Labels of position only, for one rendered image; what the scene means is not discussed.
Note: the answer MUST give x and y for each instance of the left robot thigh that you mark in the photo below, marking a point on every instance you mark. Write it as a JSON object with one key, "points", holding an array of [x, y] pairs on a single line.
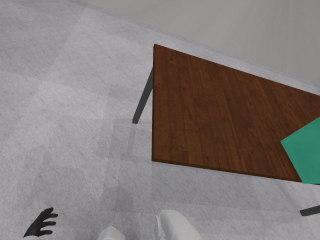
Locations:
{"points": [[112, 234]]}

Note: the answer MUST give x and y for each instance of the carton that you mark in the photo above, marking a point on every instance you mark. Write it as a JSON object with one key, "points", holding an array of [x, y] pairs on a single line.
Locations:
{"points": [[303, 149]]}

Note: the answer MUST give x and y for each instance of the left robot hand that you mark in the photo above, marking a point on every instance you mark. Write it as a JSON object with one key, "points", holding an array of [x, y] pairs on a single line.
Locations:
{"points": [[35, 227]]}

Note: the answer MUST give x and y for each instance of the right robot thigh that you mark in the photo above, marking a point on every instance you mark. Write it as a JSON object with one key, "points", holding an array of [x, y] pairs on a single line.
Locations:
{"points": [[172, 225]]}

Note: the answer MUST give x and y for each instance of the robot thigh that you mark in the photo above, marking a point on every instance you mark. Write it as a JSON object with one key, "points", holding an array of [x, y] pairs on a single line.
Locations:
{"points": [[172, 225], [112, 234]]}

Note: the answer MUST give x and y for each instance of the table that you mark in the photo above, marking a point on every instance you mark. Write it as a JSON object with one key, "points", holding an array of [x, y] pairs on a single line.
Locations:
{"points": [[210, 116]]}

